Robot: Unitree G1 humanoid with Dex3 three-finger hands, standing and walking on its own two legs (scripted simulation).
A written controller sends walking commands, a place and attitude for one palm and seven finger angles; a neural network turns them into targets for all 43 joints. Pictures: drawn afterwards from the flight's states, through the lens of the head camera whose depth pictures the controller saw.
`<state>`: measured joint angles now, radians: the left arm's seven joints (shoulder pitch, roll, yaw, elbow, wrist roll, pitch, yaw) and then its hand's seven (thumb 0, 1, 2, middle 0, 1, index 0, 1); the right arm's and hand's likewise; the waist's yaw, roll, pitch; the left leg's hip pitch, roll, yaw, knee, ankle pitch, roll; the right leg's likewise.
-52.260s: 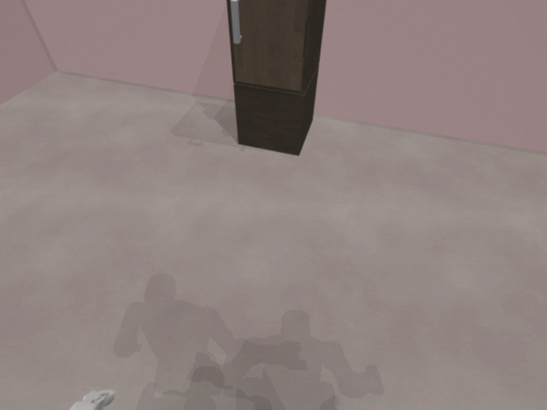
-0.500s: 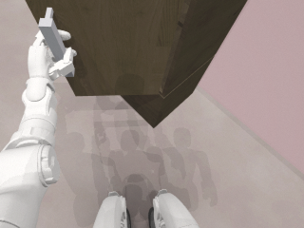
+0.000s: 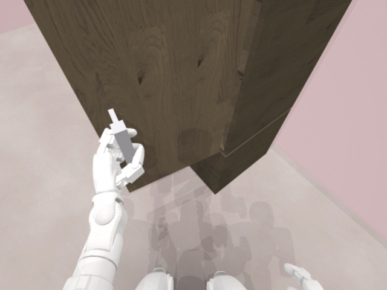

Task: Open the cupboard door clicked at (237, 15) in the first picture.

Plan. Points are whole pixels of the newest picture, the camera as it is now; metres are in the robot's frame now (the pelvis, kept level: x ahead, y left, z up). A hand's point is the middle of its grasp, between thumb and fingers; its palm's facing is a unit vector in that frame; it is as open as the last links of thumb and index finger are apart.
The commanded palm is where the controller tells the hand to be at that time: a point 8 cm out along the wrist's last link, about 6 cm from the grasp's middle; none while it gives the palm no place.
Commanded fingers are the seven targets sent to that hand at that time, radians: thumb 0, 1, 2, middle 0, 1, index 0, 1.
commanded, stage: pull the door open along its arc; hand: left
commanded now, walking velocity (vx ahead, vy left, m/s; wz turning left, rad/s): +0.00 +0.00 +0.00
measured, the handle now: (124, 144) +0.41 +0.16 +0.03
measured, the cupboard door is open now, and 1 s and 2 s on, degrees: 79 100 100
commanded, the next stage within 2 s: open thumb and fingers to let go in 0.46 s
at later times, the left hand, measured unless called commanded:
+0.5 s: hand (178, 195) +0.30 +0.04 +0.04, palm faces +0.39 -0.92 +0.00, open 6.5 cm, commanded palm +0.24 +0.08 +0.03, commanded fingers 0.00 0.90 0.90 -0.40 -1.35 -0.40 -1.35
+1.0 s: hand (179, 197) +0.30 +0.03 +0.03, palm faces +0.40 -0.92 -0.03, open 11.1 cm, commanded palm +0.25 +0.08 +0.03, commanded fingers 0.00 -0.50 0.30 -0.29 -1.15 -0.29 -1.15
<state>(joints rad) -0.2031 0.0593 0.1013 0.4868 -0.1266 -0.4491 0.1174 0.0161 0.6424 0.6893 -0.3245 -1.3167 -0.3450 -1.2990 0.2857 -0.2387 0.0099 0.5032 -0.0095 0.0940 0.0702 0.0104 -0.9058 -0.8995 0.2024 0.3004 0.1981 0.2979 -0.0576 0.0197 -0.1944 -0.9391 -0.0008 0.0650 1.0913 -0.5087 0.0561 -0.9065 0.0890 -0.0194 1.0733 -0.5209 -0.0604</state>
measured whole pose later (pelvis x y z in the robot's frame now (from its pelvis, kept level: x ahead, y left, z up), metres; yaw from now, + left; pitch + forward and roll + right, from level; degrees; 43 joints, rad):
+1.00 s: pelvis -0.01 -0.06 -0.01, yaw +6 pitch +18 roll +3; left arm -0.02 -0.11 -0.17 0.35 0.07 -0.39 0.53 0.01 -0.06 0.48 -0.32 -1.23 -0.33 -1.25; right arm 0.18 -0.20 0.00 0.59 -0.06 -0.03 0.03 0.01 -0.91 -0.90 0.20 0.30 0.20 0.30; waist -0.01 0.03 -0.19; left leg -0.94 -0.04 -0.02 1.10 -0.47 -0.03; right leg -0.90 0.05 -0.11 1.13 -0.55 -0.14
